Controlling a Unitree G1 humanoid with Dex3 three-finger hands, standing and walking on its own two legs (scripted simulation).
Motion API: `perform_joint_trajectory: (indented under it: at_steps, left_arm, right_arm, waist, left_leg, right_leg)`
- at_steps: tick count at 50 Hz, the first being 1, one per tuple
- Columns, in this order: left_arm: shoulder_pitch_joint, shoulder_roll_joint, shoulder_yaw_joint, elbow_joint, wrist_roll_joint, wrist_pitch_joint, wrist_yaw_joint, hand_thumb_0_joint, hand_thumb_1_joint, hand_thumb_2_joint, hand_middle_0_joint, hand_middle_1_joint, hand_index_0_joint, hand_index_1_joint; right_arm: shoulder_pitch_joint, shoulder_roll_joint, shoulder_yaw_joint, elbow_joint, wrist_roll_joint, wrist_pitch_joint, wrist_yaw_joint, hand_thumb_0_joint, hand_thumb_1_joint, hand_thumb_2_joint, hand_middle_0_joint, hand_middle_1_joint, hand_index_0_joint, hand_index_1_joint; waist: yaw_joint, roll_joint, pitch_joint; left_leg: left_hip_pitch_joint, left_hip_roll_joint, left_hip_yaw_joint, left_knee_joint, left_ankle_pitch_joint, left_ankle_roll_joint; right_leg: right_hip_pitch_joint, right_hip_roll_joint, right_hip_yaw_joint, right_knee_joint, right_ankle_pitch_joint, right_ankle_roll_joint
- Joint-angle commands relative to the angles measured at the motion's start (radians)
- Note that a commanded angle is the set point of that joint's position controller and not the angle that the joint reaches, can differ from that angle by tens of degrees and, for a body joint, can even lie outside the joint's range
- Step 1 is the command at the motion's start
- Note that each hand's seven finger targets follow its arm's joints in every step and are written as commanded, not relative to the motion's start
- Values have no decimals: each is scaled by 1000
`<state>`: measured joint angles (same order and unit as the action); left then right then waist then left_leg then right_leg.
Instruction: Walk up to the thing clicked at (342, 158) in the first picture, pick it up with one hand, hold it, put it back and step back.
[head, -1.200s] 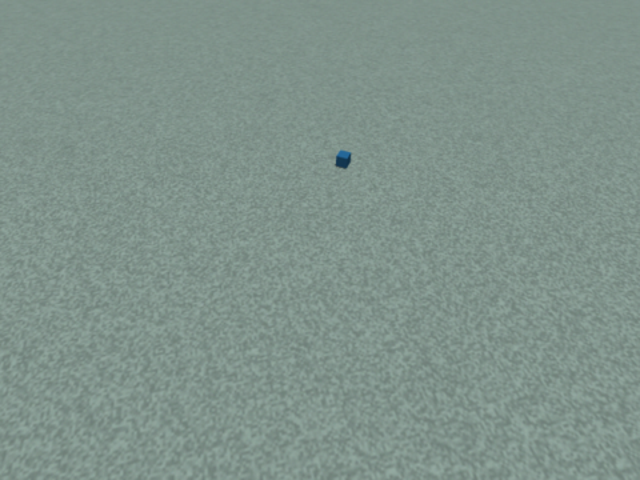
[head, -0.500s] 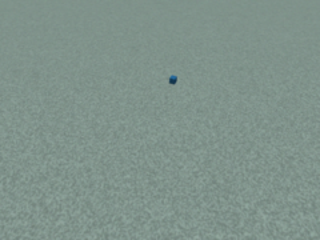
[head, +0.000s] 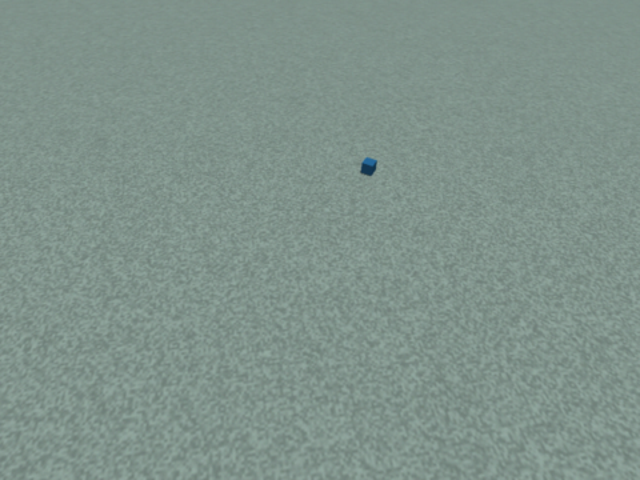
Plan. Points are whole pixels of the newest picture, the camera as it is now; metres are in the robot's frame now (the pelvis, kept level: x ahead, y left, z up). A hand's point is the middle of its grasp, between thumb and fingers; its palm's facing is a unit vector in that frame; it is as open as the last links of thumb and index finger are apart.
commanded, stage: walk up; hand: left
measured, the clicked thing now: (368, 166) +1.78 -0.25 -0.75
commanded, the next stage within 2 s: none
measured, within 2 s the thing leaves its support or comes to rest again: neither
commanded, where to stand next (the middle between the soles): +1.82 -0.70 m, yaw +62 degrees
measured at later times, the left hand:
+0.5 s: hand (102, 457) +0.21 +0.32 -0.14, palm faces +0.23 -0.94 -0.25, open 7.4 cm
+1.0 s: hand (203, 403) +0.29 +0.20 -0.16, palm faces +0.57 -0.74 -0.35, open 7.4 cm
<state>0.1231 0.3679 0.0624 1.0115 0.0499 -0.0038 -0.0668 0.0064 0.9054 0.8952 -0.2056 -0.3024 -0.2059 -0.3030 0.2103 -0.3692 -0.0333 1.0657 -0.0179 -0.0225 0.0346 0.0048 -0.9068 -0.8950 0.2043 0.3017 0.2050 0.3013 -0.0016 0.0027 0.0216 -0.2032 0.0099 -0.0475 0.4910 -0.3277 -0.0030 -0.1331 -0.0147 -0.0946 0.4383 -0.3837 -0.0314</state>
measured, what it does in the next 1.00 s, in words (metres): walks ahead, turning left: left foot, then right foot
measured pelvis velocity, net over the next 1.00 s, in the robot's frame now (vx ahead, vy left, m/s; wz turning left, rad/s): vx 0.46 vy -0.05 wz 0.61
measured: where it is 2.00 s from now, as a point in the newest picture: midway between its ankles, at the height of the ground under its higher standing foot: (365, 289)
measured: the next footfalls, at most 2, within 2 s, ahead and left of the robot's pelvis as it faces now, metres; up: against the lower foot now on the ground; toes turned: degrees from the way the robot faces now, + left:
left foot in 0.20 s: +0.16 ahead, +0.17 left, +0.00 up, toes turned +17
right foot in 0.68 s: +0.48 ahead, -0.14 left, +0.00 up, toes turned +21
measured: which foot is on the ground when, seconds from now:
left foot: up 0.00-0.18, down 0.20-0.70, up 0.72-1.00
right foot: down 0.00-0.20, up 0.22-0.66, down 0.68-1.00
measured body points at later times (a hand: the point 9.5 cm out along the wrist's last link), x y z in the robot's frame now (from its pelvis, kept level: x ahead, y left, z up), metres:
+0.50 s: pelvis +0.17 +0.02 +0.00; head +0.14 +0.06 +0.44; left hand +0.19 +0.37 -0.12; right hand +0.30 -0.31 -0.07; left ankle +0.12 +0.15 -0.74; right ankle +0.31 -0.13 -0.67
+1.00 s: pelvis +0.46 -0.05 -0.02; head +0.46 -0.02 +0.43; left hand +0.27 +0.24 -0.14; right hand +0.75 -0.24 -0.10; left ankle +0.51 +0.09 -0.72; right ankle +0.45 -0.15 -0.74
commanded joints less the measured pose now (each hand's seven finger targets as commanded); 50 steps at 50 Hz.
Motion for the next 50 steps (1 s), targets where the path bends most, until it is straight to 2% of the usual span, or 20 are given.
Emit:
perform_joint_trajectory:
  at_steps: [1, 4, 6, 9, 10, 11, 12, 14, 17, 26, 30, 32, 34, 35, 36, 37, 40, 44, 47, 50]
  left_arm:
    - [-23, 371, 144, -169, 1, -21, -13, 0, 900, 900, -200, -300, -200, -300]
    - [-144, 334, 132, -229, 11, -27, -30, 0, 900, 900, -200, -300, -200, -300]
    - [-196, 337, 134, -253, 12, -16, -44, 0, 900, 900, -200, -300, -200, -300]
    - [-202, 252, 113, -283, 19, 8, -49, 0, 900, 900, -200, -300, -200, -300]
    - [-205, 179, 86, -308, 15, 13, -58, 0, 900, 900, -200, -300, -200, -300]
    - [-247, 154, 63, -355, 14, 11, -68, 0, 900, 900, -200, -300, -200, -300]
    - [-198, 257, 70, -356, 14, 10, -76, 0, 900, 900, -200, -300, -200, -300]
    - [-81, 329, 78, -272, -6, 18, -80, 0, 900, 900, -200, -300, -200, -300]
    - [-22, 338, 86, -224, -2, 34, -87, 0, 900, 900, -200, -300, -200, -300]
    - [-127, 309, 95, -271, 5, 46, -108, 0, 900, 900, -200, -300, -200, -300]
    - [-171, 290, 102, -296, 8, 23, -103, 0, 900, 900, -200, -300, -200, -300]
    - [-84, 285, 113, -265, 5, 11, -93, 0, 900, 900, -200, -300, -200, -300]
    - [209, 357, 148, -162, 11, -11, -65, 0, 900, 900, -200, -300, -200, -300]
    - [309, 473, 170, -147, 29, -18, -47, 0, 900, 900, -200, -300, -200, -300]
    - [170, 509, 152, -189, 15, -19, -37, 0, 900, 900, -200, -300, -200, -300]
    - [94, 488, 147, -222, -1, -23, -32, 0, 900, 900, -200, -300, -200, -300]
    - [31, 361, 109, -216, -8, -30, -23, 0, 900, 900, -200, -300, -200, -300]
    - [75, 315, 95, -253, 1, -24, -28, 0, 900, 900, -200, -300, -200, -300]
    - [57, 298, 85, -302, 5, -12, -30, 0, 900, 900, -200, -300, -200, -300]
    - [80, 268, 66, -354, -10, -3, -33, 0, 900, 900, -200, -300, -200, -300]
  right_arm:
    - [-218, -303, -85, -190, -11, -49, -9, 0, -900, -900, 200, 300, 200, 300]
    - [-62, -311, -97, -159, 6, -42, 23, 0, -900, -900, 200, 300, 200, 300]
    - [48, -313, -110, -138, 11, -40, 30, 0, -900, -900, 200, 300, 200, 300]
    - [352, -351, -153, -47, -6, -42, -15, 0, -900, -900, 200, 300, 200, 300]
    - [439, -424, -170, -40, -16, -36, -36, 0, -900, -900, 200, 300, 200, 300]
    - [391, -493, -173, -95, -12, -39, -53, 0, -900, -900, 200, 300, 200, 300]
    - [219, -537, -164, -162, 22, -51, -59, 0, -900, -900, 200, 300, 200, 300]
    - [41, -478, -123, -202, 27, -76, -73, 0, -900, -900, 200, 300, 200, 300]
    - [29, -437, -103, -190, 18, -102, -76, 0, -900, -900, 200, 300, 200, 300]
    - [126, -459, -113, -174, 9, -124, -72, 0, -900, -900, 200, 300, 200, 300]
    - [110, -456, -118, -194, -4, -113, -82, 0, -900, -900, 200, 300, 200, 300]
    - [62, -447, -114, -212, -13, -102, -88, 0, -900, -900, 200, 300, 200, 300]
    - [28, -342, -79, -237, -16, -91, -95, 0, -900, -900, 200, 300, 200, 300]
    - [41, -210, -32, -271, -1, -96, -98, 0, -900, -900, 200, 300, 200, 300]
    - [70, -287, -50, -269, 4, -90, -112, 0, -900, -900, 200, 300, 200, 300]
    - [45, -328, -54, -236, 10, -91, -113, 0, -900, -900, 200, 300, 200, 300]
    - [101, -334, -63, -168, 23, -98, -85, 0, -900, -900, 200, 300, 200, 300]
    - [79, -300, -62, -213, 14, -92, -62, 0, -900, -900, 200, 300, 200, 300]
    - [134, -274, -65, -234, 25, -92, -66, 0, -900, -900, 200, 300, 200, 300]
    - [376, -318, -105, -190, 23, -90, -98, 0, -900, -900, 200, 300, 200, 300]
  waist:
    - [149, -192, 52]
    - [53, -186, 54]
    - [-2, -194, 35]
    - [-143, 89, -74]
    - [-186, 303, -47]
    - [-149, 311, -15]
    - [-57, 135, 6]
    - [54, 6, 63]
    - [61, 54, 51]
    - [6, 91, 40]
    - [11, 131, 18]
    - [66, 156, -17]
    - [229, -105, -139]
    - [272, -466, -107]
    - [183, -421, -113]
    - [148, -293, -72]
    - [65, -245, 21]
    - [83, -212, 44]
    - [55, -159, 0]
    - [-56, -34, -132]
  left_leg:
    - [-603, 84, 119, 361, -157, 2]
    - [-413, 128, 97, 307, -72, 17]
    - [-167, 86, 176, 201, -4, 19]
    - [383, -25, 212, 79, 16, 50]
    - [465, 94, -53, -85, -238, 100]
    - [367, 337, -601, -323, -592, 162]
    - [141, 470, -898, -525, -779, 262]
    - [36, 419, -610, -410, -562, 243]
    - [-130, 269, -319, -379, -379, 181]
    - [-48, 199, -210, -299, -231, 225]
    - [-15, 210, -190, -184, -141, 211]
    - [-80, 206, -169, -70, 10, 196]
    - [-360, 84, -34, 437, 104, 131]
    - [-693, -74, 98, 751, -242, 71]
    - [-718, -35, 67, 885, -226, 67]
    - [-670, 53, 21, 887, -141, 72]
    - [-505, 106, 17, 650, -38, 62]
    - [-464, 69, 100, 383, -32, 48]
    - [-262, 34, 155, 233, 130, 67]
    - [231, 1, 145, 100, 283, 109]
  right_leg:
    - [250, -487, 407, -348, -361, -214]
    - [122, -385, 196, -329, -358, -166]
    - [-31, -297, 39, -259, -334, -127]
    - [-373, -133, -135, 285, -231, -86]
    - [-587, -11, -159, 616, -280, -55]
    - [-734, 34, 19, 818, -228, -22]
    - [-657, -32, 207, 849, -131, -14]
    - [-572, -126, 249, 811, -72, 21]
    - [-410, -127, 212, 691, 56, 48]
    - [-513, -125, 165, 454, 191, 91]
    - [-413, -146, 169, 281, 63, 58]
    - [-253, -107, 106, 224, 17, 35]
    - [198, -66, 111, 73, 4, 8]
    - [296, -315, 492, -148, -281, -5]
    - [223, -438, 793, -320, -363, -97]
    - [127, -429, 719, -288, -327, -123]
    - [-29, -276, 304, -163, -65, -132]
    - [1, -276, 143, -137, 198, -223]
    - [-71, -257, 40, -77, 307, -187]
    - [-264, -157, -73, 276, 487, -115]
